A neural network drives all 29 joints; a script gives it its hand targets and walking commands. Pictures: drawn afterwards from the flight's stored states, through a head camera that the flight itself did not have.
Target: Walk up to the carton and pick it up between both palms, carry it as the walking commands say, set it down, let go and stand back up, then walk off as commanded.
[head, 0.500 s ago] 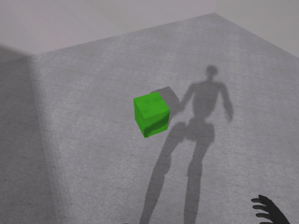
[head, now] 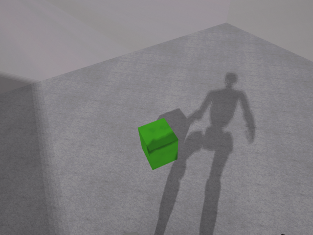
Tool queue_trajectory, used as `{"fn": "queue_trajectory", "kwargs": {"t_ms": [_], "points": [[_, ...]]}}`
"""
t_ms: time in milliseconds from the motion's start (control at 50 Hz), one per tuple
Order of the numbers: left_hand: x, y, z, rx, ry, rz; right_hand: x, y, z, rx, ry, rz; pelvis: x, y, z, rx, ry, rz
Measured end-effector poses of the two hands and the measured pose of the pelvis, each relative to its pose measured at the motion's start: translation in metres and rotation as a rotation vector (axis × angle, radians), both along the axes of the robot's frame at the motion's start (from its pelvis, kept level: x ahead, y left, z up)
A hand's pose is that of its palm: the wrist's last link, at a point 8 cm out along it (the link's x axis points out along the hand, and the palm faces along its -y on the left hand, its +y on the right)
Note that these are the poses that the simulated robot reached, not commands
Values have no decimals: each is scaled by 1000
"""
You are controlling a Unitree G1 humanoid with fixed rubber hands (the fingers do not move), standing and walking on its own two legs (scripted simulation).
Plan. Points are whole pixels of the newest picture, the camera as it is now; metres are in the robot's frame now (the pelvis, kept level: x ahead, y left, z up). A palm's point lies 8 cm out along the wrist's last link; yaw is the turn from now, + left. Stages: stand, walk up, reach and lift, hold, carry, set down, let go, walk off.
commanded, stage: walk up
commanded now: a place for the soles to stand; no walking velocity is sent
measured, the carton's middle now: (158, 144) +0.83 +0.07 -0.65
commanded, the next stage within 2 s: none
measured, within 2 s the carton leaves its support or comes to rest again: neither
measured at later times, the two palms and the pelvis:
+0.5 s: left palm (35, 210) +0.21 +0.38 -0.09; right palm (281, 222) +0.20 -0.29 -0.07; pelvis +0.13 +0.05 +0.00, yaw +1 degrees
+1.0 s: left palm (32, 193) +0.26 +0.41 -0.08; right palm (245, 152) +0.40 -0.26 -0.08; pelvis +0.26 +0.06 -0.01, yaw +1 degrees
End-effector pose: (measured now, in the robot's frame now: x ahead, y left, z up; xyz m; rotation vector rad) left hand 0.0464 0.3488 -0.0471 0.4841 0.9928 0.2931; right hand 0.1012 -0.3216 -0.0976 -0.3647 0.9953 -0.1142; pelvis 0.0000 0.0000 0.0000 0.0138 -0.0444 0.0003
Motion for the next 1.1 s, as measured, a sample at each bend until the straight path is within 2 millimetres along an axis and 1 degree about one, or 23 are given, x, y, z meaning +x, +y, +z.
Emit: {"fn": "queue_trajectory", "kwargs": {"t_ms": [80,140,180,220,260,280,300,340,420,480,520,580,640,680,720,800,860,920,980,1020,1040,1100], "points": [[-15,4,-2,-11,101,37,47,9,10,4,-30,43,17,5,5,8,2,-3],[-13,14,-8,-17,141,62,76,20,13,2,-32,63,32,13,3,-5,9,12],[-4,23,-15,-26,143,70,95,29,14,-5,-36,72,45,20,0,-17,17,21],[10,34,-25,-35,139,68,115,37,14,-21,-54,76,61,29,-7,-27,27,22],[30,43,-39,-47,131,56,131,43,14,-51,-91,71,73,39,-16,-24,32,21],[42,44,-44,-57,124,47,135,46,15,-59,-107,61,78,43,-18,-20,29,18],[55,43,-47,-67,116,33,136,48,17,-62,-118,45,82,46,-17,-18,24,15],[82,38,-49,-89,100,-7,131,50,22,-63,-120,7,92,49,-13,-21,12,10],[132,30,-46,-127,49,-69,111,45,28,-79,-63,-56,111,50,-5,-27,-6,11],[160,27,-41,-131,29,-94,98,38,26,-88,-11,-80,125,49,-3,-26,-10,10],[175,27,-37,-119,30,-100,94,31,23,-86,13,-93,136,47,-3,-20,-10,7],[196,27,-27,-82,33,-99,101,22,13,-67,32,-107,154,42,-5,-11,1,7],[214,29,-20,-21,14,-92,122,14,-5,-42,38,-96,174,32,-14,-6,16,6],[219,32,-14,12,-9,-72,141,17,-14,-26,45,-78,185,28,-17,-19,10,8],[221,32,-7,20,-30,-40,163,23,-16,-10,48,-45,195,27,-13,-18,1,17],[216,31,1,16,0,2,211,36,-8,13,22,10,213,28,-3,0,-1,21],[208,35,-1,2,64,19,245,43,2,9,-6,47,223,33,1,11,0,16],[203,42,-10,-21,120,40,273,50,9,-12,-27,63,235,42,0,3,5,18],[210,53,-27,-48,140,56,297,59,14,-46,-49,57,250,54,-6,-8,12,16],[222,62,-43,-63,131,58,309,65,13,-84,-81,51,260,66,-17,-26,18,16],[230,64,-49,-71,122,59,312,69,13,-95,-88,44,262,69,-19,-25,17,23],[257,59,-60,-102,100,29,309,80,18,-94,-94,18,265,74,-17,-29,4,11]]}}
